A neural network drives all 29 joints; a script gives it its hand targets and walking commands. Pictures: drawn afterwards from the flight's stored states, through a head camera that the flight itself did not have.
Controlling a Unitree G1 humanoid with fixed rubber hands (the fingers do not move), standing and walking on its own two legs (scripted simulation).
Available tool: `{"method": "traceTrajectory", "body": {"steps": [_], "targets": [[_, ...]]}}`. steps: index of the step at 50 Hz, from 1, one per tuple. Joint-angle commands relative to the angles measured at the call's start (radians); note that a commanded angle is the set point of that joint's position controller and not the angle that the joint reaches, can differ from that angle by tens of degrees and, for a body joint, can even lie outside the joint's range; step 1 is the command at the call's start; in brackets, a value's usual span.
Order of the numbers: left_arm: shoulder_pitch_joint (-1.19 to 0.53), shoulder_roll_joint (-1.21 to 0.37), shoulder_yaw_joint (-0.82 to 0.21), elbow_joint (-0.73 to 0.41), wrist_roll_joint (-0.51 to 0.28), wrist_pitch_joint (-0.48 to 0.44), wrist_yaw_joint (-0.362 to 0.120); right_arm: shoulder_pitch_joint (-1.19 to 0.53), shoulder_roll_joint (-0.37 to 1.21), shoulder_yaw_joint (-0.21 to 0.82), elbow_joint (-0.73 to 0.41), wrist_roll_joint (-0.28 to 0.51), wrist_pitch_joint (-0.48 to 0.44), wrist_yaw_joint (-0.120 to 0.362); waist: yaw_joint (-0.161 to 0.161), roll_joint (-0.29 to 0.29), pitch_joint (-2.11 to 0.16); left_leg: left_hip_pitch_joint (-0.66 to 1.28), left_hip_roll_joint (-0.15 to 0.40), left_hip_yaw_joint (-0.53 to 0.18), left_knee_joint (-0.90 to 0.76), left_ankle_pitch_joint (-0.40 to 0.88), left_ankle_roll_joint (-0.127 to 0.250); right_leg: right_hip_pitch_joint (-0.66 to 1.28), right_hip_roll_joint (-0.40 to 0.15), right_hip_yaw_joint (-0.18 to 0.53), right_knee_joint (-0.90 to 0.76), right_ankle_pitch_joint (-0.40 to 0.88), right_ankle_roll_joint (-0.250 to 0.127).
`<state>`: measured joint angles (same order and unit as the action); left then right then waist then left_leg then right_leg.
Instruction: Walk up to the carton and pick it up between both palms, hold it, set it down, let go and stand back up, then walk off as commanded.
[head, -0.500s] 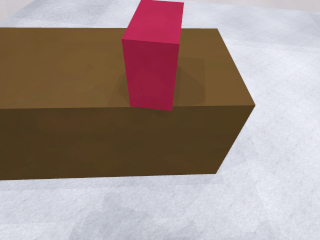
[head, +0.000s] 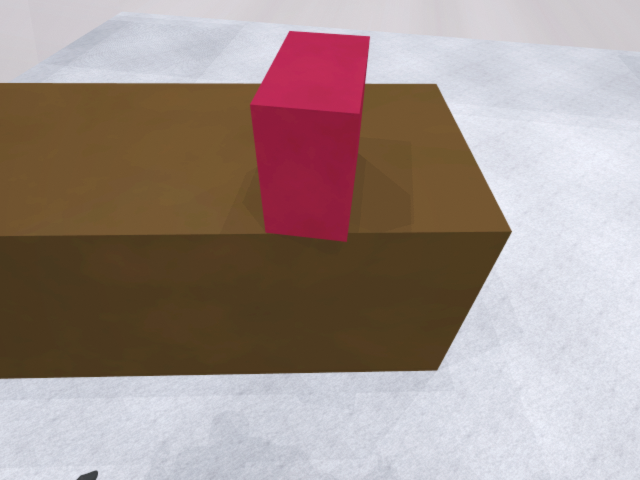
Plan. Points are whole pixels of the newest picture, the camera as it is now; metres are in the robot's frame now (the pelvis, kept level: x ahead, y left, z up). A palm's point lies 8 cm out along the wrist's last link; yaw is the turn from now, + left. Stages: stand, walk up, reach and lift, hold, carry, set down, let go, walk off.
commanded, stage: walk up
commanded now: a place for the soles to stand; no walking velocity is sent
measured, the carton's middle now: (317, 134) +0.75 +0.02 +0.04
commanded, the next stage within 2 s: none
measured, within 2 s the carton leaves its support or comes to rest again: neither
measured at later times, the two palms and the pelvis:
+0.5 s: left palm (46, 479) +0.17 +0.36 -0.09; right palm out of the picture +0.15 -0.29 -0.05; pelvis +0.08 +0.04 +0.01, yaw +2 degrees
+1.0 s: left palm (136, 356) +0.34 +0.30 -0.10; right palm (567, 377) +0.29 -0.35 -0.08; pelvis +0.24 -0.02 +0.00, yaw +3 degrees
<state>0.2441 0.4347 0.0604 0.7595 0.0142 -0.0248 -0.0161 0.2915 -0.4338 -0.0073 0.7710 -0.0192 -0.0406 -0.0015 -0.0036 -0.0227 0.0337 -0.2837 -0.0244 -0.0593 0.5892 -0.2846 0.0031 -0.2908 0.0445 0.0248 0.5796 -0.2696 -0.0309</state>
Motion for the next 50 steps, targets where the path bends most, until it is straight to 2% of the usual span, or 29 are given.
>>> {"method": "traceTrajectory", "body": {"steps": [1, 5, 6, 7, 9, 11, 12, 13, 15, 16, 17, 18, 19, 22, 24, 26, 29, 30, 32, 34, 36, 40, 41, 42, 44, 45, 46, 49, 50], "targets": [[-0.080, 0.163, 0.024, -0.015, 0.000, -0.015, -0.003, -0.029, -0.188, -0.045, 0.011, 0.004, -0.032, -0.013, 0.011, 0.021, -0.042, 0.015, 0.083, -0.122, -0.092, 0.139, 0.058, 0.067, -0.158, 0.178, -0.213, 0.019, -0.046], [-0.076, 0.169, 0.037, -0.015, -0.009, -0.016, 0.004, -0.059, -0.179, -0.039, 0.000, 0.004, -0.030, -0.014, 0.013, 0.038, -0.090, 0.031, 0.088, -0.098, -0.099, 0.251, 0.057, 0.128, -0.170, 0.132, -0.145, 0.197, -0.060], [0.045, 0.229, 0.056, -0.049, -0.002, -0.030, -0.016, 0.001, -0.238, -0.085, -0.028, -0.005, -0.041, 0.009, 0.033, -0.020, -0.189, 0.024, 0.070, -0.125, -0.003, -0.224, 0.117, 0.171, -0.163, 0.189, -0.125, -0.207, -0.084], [0.063, 0.246, 0.076, -0.040, 0.008, -0.037, -0.024, -0.011, -0.226, -0.081, -0.033, -0.016, -0.045, 0.016, 0.046, -0.027, -0.128, -0.098, 0.051, -0.122, 0.030, -0.403, 0.131, 0.159, -0.207, 0.297, -0.162, -0.483, -0.129], [0.132, 0.294, 0.094, -0.012, 0.007, -0.036, -0.030, -0.034, -0.251, -0.090, -0.028, -0.011, -0.032, 0.022, 0.079, -0.138, -0.023, -0.293, 0.002, 0.053, 0.196, -0.315, 0.059, 0.266, -0.345, 0.487, -0.348, -0.680, -0.172], [0.123, 0.303, 0.102, -0.021, 0.011, -0.036, -0.026, -0.038, -0.210, -0.081, -0.040, -0.015, -0.040, 0.024, 0.077, -0.098, 0.019, -0.395, 0.063, 0.035, 0.145, -0.241, 0.056, 0.357, -0.399, 0.488, -0.340, -0.443, -0.237], [0.127, 0.257, 0.083, -0.019, 0.004, -0.039, -0.023, -0.054, -0.215, -0.089, -0.060, -0.014, -0.050, 0.024, 0.083, -0.030, 0.073, -0.406, 0.076, 0.030, 0.114, -0.182, 0.047, 0.339, -0.349, 0.408, -0.318, -0.289, -0.218], [0.119, 0.264, 0.083, -0.021, 0.008, -0.034, -0.033, -0.025, -0.195, -0.087, -0.061, -0.012, -0.060, 0.026, 0.065, -0.041, -0.010, -0.313, 0.064, 0.027, 0.034, -0.193, 0.070, 0.337, -0.361, 0.396, -0.273, -0.205, -0.237], [0.033, 0.248, 0.072, -0.042, 0.007, -0.032, -0.037, 0.024, -0.177, -0.088, -0.043, 0.000, -0.072, 0.028, 0.010, -0.099, 0.017, -0.120, 0.039, 0.069, -0.060, -0.074, 0.068, 0.164, -0.251, 0.232, -0.219, -0.137, -0.176], [-0.089, 0.232, 0.060, -0.052, 0.003, -0.021, -0.045, 0.187, -0.174, -0.110, -0.002, -0.003, -0.076, 0.022, -0.118, -0.093, -0.005, 0.113, 0.005, 0.101, -0.186, 0.003, 0.052, -0.023, -0.201, 0.148, -0.052, -0.137, -0.156], [-0.126, 0.161, 0.041, -0.098, -0.011, -0.021, -0.039, 0.264, -0.241, -0.132, 0.032, -0.011, -0.078, 0.007, -0.161, 0.107, 0.030, 0.360, 0.060, -0.063, -0.258, -0.027, 0.092, -0.299, -0.096, 0.036, 0.182, -0.098, -0.090], [-0.100, 0.063, 0.018, -0.117, -0.015, -0.033, -0.037, 0.292, -0.312, -0.157, 0.015, -0.032, -0.082, -0.004, -0.149, 0.377, 0.020, 0.485, 0.302, -0.562, -0.355, -0.067, 0.135, -0.566, 0.042, -0.025, 0.444, -0.275, -0.014], [-0.089, 0.152, 0.035, -0.093, -0.005, -0.028, -0.023, 0.260, -0.315, -0.159, -0.016, -0.014, -0.082, -0.009, -0.119, 0.079, 0.035, 0.470, 0.402, -0.664, -0.331, 0.042, 0.164, -0.595, 0.011, 0.050, 0.487, -0.266, -0.012], [-0.094, 0.210, 0.037, -0.100, 0.006, -0.026, -0.027, 0.158, -0.282, -0.141, -0.012, 0.003, -0.082, -0.009, -0.061, -0.008, 0.100, 0.364, 0.368, -0.503, -0.364, 0.128, 0.197, -0.527, -0.082, 0.091, 0.455, -0.171, -0.004], [-0.025, 0.196, 0.041, -0.103, -0.007, -0.028, -0.032, 0.159, -0.236, -0.127, 0.000, -0.004, -0.083, -0.008, -0.038, 0.075, 0.045, 0.414, 0.254, -0.275, -0.254, 0.559, 0.089, -0.465, -0.075, 0.075, 0.428, -0.094, 0.000], [-0.059, 0.165, 0.042, -0.108, -0.006, -0.008, -0.038, 0.228, -0.210, -0.115, -0.005, 0.007, -0.077, -0.019, -0.075, 0.094, 0.043, 0.445, 0.213, -0.214, -0.216, 0.773, 0.042, -0.477, -0.053, 0.016, 0.463, -0.052, 0.006], [-0.163, 0.136, 0.041, -0.153, -0.003, 0.007, -0.044, 0.229, -0.217, -0.127, -0.010, -0.004, -0.057, -0.026, -0.092, 0.225, 0.063, 0.418, 0.144, -0.160, -0.247, 0.673, 0.049, -0.425, -0.039, -0.036, 0.336, -0.019, 0.000], [-0.237, 0.130, 0.029, -0.189, 0.004, 0.002, -0.044, 0.214, -0.225, -0.124, -0.017, 0.003, -0.059, -0.026, -0.115, 0.196, 0.094, 0.389, 0.162, -0.152, -0.264, 0.649, 0.097, -0.444, -0.059, -0.062, 0.231, -0.023, 0.013], [-0.218, 0.162, 0.046, -0.157, 0.006, 0.010, -0.050, 0.222, -0.225, -0.122, -0.015, 0.011, -0.053, -0.032, -0.100, 0.116, 0.090, 0.409, 0.192, -0.180, -0.279, 0.616, 0.063, -0.416, -0.053, 0.005, 0.228, 0.052, -0.004], [-0.238, 0.132, 0.040, -0.165, -0.002, 0.017, -0.051, 0.181, -0.232, -0.118, -0.023, 0.011, -0.057, -0.038, -0.078, 0.181, 0.155, 0.318, 0.199, -0.160, -0.293, 0.575, 0.047, -0.355, -0.079, -0.011, 0.113, 0.100, -0.012], [-0.248, 0.137, 0.040, -0.165, 0.001, 0.015, -0.056, 0.185, -0.257, -0.120, -0.029, 0.004, -0.053, -0.038, -0.067, 0.133, 0.088, 0.280, 0.172, -0.096, -0.251, 0.565, 0.061, -0.212, -0.055, -0.063, 0.027, 0.131, -0.014], [0.089, 0.175, 0.082, -0.064, -0.007, 0.010, -0.042, 0.145, -0.226, -0.100, -0.047, 0.014, -0.050, -0.045, 0.105, 0.025, -0.139, 0.181, 0.129, -0.009, 0.218, 0.617, 0.069, 0.310, -0.044, -0.033, -0.168, 0.222, -0.087], [0.204, 0.200, 0.102, -0.011, -0.012, 0.004, -0.032, 0.168, -0.164, -0.087, -0.055, 0.004, -0.048, -0.045, 0.151, -0.077, -0.217, 0.030, 0.092, -0.043, 0.409, 0.472, 0.067, 0.504, -0.085, 0.030, -0.165, 0.187, -0.093], [0.260, 0.245, 0.120, -0.009, -0.006, -0.002, -0.021, 0.191, -0.112, -0.079, -0.056, 0.006, -0.047, -0.037, 0.150, -0.225, -0.237, -0.213, -0.015, -0.035, 0.598, -0.063, 0.046, 0.671, -0.244, 0.316, -0.144, 0.123, -0.136], [0.165, 0.224, 0.101, -0.040, -0.009, 0.010, -0.011, 0.190, -0.194, -0.092, -0.041, -0.003, -0.045, -0.049, 0.115, -0.056, -0.096, -0.275, -0.036, -0.051, 0.677, -0.263, 0.052, 0.438, -0.375, 0.537, -0.233, 0.053, -0.227], [0.088, 0.257, 0.101, -0.051, -0.017, 0.009, -0.007, 0.231, -0.227, -0.095, -0.027, 0.011, -0.043, -0.050, 0.067, -0.141, -0.043, -0.245, -0.003, -0.046, 0.658, -0.227, 0.038, 0.314, -0.384, 0.569, -0.298, 0.015, -0.214], [0.075, 0.235, 0.100, -0.056, -0.019, 0.005, -0.008, 0.227, -0.222, -0.094, 0.002, 0.018, -0.046, -0.045, 0.051, -0.090, 0.001, -0.189, 0.009, -0.054, 0.634, -0.159, 0.026, 0.211, -0.369, 0.522, -0.335, 0.083, -0.152], [0.091, 0.185, 0.065, -0.052, -0.027, -0.016, -0.013, 0.163, -0.179, -0.084, -0.041, 0.023, -0.050, -0.024, 0.027, 0.018, 0.050, -0.185, 0.020, -0.053, 0.613, -0.159, 0.033, 0.147, -0.290, 0.267, -0.247, 0.476, -0.180], [0.090, 0.169, 0.073, -0.052, -0.032, -0.011, -0.015, 0.182, -0.169, -0.075, -0.027, 0.023, -0.044, -0.019, 0.029, -0.056, 0.015, -0.189, 0.049, -0.032, 0.524, -0.124, 0.007, 0.190, -0.241, 0.216, -0.233, 0.494, -0.179]]}}
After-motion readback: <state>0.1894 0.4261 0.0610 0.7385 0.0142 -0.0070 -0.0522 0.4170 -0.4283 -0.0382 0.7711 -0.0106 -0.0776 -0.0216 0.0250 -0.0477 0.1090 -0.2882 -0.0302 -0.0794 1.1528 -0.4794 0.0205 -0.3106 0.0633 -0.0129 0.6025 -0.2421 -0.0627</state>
